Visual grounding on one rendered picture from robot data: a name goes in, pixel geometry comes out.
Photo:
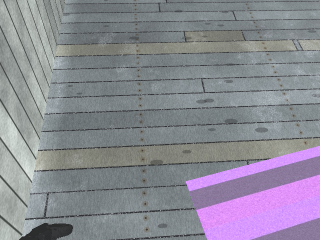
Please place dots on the left robot hand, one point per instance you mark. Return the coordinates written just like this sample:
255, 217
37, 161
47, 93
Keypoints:
47, 231

